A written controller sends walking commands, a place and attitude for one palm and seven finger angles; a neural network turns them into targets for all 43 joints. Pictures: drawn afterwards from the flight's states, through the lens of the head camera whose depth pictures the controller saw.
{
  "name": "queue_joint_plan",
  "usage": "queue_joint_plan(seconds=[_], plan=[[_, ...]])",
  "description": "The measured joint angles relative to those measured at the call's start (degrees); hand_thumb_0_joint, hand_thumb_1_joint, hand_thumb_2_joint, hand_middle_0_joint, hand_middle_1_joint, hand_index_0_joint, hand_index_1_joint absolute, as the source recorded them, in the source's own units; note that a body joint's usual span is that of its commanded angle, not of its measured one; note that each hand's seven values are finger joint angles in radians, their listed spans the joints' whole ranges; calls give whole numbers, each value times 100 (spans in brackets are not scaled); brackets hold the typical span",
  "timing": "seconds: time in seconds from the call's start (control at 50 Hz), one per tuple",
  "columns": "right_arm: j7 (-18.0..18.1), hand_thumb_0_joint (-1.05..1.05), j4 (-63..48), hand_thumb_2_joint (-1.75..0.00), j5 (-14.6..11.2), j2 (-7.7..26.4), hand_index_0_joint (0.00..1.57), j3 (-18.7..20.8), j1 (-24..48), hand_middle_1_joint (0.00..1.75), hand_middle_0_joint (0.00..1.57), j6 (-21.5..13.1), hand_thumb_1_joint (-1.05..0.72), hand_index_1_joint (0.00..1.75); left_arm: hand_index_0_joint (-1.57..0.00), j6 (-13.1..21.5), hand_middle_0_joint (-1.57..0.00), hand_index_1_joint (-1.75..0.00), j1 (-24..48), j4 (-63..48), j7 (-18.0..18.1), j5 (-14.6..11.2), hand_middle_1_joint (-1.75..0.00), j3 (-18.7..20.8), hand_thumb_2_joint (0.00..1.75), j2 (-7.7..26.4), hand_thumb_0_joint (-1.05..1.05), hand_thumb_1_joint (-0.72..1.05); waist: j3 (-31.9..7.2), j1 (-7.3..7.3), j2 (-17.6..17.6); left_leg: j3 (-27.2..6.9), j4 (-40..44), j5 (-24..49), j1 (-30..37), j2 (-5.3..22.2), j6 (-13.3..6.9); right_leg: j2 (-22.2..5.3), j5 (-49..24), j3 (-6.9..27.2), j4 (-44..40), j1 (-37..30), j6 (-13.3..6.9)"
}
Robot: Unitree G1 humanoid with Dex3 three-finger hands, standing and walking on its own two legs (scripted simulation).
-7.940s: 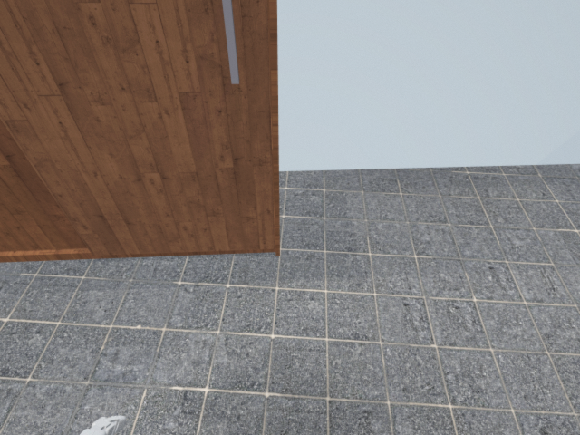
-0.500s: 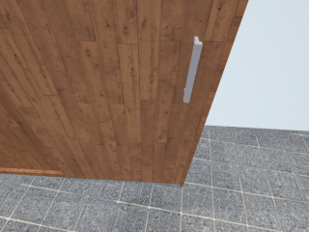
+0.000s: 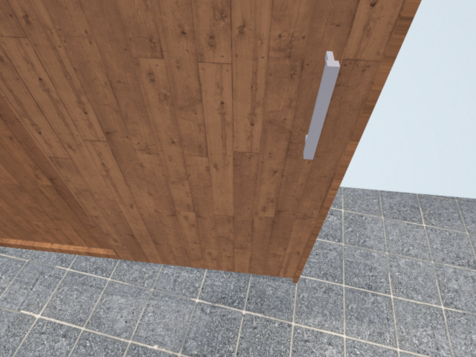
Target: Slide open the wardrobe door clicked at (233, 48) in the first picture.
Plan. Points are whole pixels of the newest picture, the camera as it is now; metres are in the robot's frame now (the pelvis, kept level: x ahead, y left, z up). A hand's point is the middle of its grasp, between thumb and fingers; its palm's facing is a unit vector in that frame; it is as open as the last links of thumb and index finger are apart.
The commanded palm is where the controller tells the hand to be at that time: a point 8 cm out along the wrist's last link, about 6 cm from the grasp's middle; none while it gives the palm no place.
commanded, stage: look again from close up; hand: right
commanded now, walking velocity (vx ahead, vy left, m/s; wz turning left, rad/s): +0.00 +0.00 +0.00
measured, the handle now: (317, 110) +0.51 -0.11 +0.15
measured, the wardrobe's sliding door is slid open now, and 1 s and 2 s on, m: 0.00 0.00 0.00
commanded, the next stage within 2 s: raise the hand with hooked fingers in 0.90 s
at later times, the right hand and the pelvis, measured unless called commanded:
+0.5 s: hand out of the picture +0.03 -0.14 -0.17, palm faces +0.01 +0.98 -0.21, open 7.3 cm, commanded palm none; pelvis +0.01 +0.04 +0.00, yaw -1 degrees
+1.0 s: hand out of the picture +0.02 -0.15 -0.17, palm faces +0.02 +0.98 -0.20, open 7.3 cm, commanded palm +0.09 -0.20 -0.07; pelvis +0.00 +0.04 +0.01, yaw -1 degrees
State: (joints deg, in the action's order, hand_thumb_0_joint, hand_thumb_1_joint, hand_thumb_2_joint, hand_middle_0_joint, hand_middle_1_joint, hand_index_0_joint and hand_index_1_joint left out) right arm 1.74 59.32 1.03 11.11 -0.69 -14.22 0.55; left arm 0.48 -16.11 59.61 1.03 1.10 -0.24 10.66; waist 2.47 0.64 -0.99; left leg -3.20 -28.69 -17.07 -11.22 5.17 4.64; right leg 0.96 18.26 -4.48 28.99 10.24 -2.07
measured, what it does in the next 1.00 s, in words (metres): stands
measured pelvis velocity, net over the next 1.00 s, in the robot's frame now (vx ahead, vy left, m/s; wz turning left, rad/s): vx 0.00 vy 0.04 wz -0.02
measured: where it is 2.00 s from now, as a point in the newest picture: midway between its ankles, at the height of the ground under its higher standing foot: outside the picture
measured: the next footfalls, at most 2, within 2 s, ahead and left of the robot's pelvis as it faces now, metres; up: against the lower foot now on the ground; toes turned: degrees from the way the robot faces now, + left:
none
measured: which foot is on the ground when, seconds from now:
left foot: down 0.00-1.00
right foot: down 0.00-1.00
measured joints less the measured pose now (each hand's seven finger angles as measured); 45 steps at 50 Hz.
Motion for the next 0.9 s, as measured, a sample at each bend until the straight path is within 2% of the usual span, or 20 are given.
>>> queue_joint_plan(seconds=[0.26, 0.48, 0.9], plan=[[13, 0, 100, -90, -13, -77, 20, -1, -24, 30, 20, -42, -91, 29, -20, 1, -20, -30, 163, 127, 13, -11, -30, 4, 89, -57, 0, 91, -36, -28, 109, 109, -53, -89, 62, -187, -153, -191, 15, 104, -44, -88, 208], [4, 0, 129, -90, -14, -94, 20, 0, -72, 30, 20, -79, -91, 29, -20, 10, -20, -30, 292, 189, 12, -15, -30, 12, 89, -41, 0, 91, -53, -68, 60, 197, 27, -55, 84, -306, -273, -310, -54, 185, -148, -101, 331], [-11, 0, 192, -90, -27, -27, 20, 18, -72, 30, 20, -98, -91, 29, -20, 23, -20, -30, 223, 350, 22, -21, -30, -14, 89, -129, 0, 91, -49, -75, -35, 246, 245, 102, 176, -348, -293, -351, -165, 229, -259, -129, 353]])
